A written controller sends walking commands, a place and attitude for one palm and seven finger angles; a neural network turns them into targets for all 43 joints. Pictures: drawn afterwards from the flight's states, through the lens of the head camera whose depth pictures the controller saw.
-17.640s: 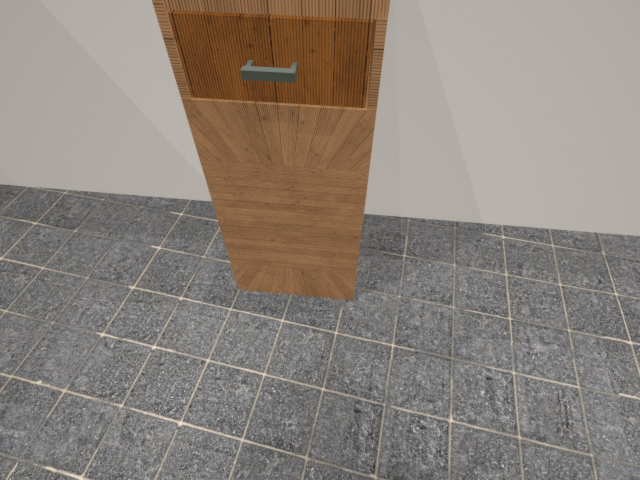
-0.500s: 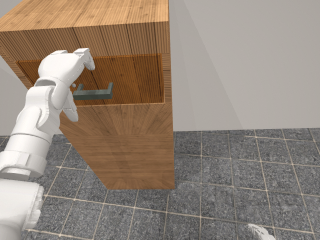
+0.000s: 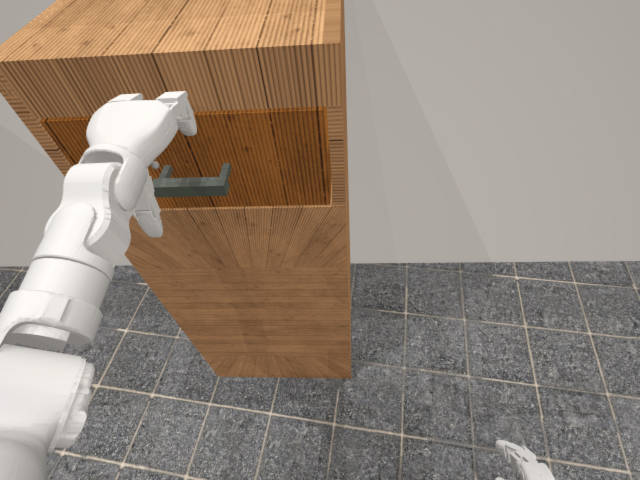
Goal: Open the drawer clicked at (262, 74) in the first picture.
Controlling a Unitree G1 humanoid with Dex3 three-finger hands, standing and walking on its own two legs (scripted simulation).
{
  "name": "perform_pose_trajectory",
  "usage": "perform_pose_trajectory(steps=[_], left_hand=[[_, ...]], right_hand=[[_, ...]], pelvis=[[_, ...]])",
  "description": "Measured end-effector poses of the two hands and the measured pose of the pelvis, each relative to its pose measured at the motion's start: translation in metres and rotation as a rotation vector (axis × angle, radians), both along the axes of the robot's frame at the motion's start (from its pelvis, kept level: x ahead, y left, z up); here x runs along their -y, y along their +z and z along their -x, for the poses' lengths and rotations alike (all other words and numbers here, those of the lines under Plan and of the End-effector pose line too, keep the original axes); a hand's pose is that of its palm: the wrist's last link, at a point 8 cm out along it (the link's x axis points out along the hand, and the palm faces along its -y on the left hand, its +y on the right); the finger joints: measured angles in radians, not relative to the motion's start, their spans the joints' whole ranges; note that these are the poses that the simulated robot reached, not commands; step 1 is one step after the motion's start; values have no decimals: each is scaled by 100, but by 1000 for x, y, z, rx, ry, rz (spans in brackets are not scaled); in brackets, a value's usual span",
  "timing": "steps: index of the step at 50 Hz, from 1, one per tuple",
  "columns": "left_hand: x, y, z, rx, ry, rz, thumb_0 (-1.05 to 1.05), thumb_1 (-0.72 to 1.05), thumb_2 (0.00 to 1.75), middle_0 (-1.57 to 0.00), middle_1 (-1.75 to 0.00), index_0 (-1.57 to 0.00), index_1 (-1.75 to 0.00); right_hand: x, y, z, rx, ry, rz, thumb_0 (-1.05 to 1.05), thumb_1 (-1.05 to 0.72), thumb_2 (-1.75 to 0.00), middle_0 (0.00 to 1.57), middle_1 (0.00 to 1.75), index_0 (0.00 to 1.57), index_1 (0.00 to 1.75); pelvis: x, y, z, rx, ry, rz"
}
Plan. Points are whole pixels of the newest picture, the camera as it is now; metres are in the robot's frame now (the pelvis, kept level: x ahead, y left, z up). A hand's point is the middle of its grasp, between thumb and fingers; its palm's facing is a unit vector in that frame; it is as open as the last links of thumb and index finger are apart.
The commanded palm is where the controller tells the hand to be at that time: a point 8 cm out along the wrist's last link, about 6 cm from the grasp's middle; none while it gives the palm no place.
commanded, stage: re-aim the fingers above the handle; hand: left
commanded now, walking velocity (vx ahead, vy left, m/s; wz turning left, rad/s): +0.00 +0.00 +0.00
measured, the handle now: (193, 178) +0.49 +0.22 +0.11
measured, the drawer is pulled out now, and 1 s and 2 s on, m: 0.00 0.00 0.00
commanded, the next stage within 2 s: lower the fingers behind the handle in 0.46 s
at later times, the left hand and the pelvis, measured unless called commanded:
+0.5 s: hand (138, 176) +0.42 +0.25 +0.17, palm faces +0.00 +0.02 -1.00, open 13.9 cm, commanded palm +0.40 +0.23 +0.23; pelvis +0.00 +0.00 +0.00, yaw +0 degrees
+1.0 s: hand (160, 201) +0.42 +0.24 +0.13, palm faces -0.05 +0.01 -1.00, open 13.8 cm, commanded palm +0.40 +0.23 +0.20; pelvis +0.00 +0.00 +0.00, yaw +0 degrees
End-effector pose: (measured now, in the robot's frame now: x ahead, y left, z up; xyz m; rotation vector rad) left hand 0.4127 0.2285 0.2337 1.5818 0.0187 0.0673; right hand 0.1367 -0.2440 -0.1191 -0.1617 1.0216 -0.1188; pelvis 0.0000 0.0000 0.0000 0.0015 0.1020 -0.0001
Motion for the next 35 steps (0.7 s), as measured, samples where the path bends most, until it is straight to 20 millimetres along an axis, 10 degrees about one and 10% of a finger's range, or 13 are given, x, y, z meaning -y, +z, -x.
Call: perform_pose_trajectory(steps=[11, 23, 35], left_hand=[[19, -25, 7, -46, -117, 33, 0, -49, 30, -32, -120, -32, -120], [-23, -1, 9, 3, 66, -4, 0, -49, 30, -32, -120, -32, -120], [39, -34, 3, -47, -205, 57, 0, -49, 30, -32, -120, -32, -120]], right_hand=[[9, 0, 9, -13, -22, 21, 1, -91, -90, 20, 29, 20, 30], [8, -3, 5, -25, -6, 11, 1, -91, -90, 20, 29, 20, 30], [-1, 6, -6, 40, -10, 26, 1, -91, -90, 20, 29, 20, 30]], pelvis=[[3, -1, -2, 7, -11, -1], [3, 0, -1, -2, 2, 1], [-2, -1, 0, 3, -6, 0]])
